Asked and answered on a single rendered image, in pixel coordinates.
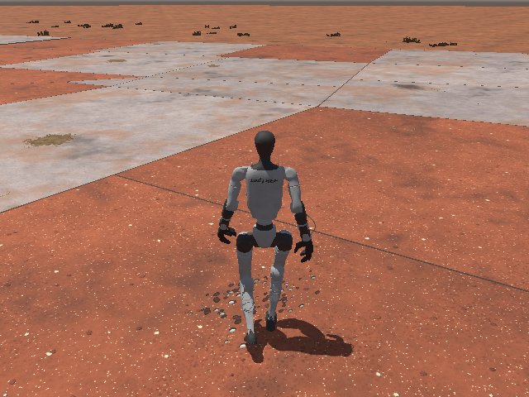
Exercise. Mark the left robot forearm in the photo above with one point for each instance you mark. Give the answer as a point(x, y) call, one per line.
point(225, 217)

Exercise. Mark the robot right upper arm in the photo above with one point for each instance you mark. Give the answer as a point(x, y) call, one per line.
point(290, 175)

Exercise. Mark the robot left upper arm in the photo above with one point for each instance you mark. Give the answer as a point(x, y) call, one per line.
point(235, 187)

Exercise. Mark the left robot hand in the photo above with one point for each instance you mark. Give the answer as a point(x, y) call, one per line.
point(229, 232)

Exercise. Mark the right robot forearm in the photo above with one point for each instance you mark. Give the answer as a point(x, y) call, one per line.
point(301, 219)

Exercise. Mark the right robot hand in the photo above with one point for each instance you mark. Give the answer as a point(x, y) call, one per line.
point(308, 250)

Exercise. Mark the robot torso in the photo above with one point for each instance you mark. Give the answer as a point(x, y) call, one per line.
point(264, 191)

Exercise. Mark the right robot foot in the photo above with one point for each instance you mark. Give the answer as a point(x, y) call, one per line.
point(270, 324)

